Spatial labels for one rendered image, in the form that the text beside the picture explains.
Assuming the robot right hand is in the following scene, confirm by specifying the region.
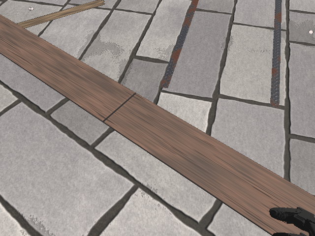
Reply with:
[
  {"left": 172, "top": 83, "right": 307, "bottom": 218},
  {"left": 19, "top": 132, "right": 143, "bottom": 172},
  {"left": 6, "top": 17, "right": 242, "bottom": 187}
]
[{"left": 269, "top": 206, "right": 315, "bottom": 236}]

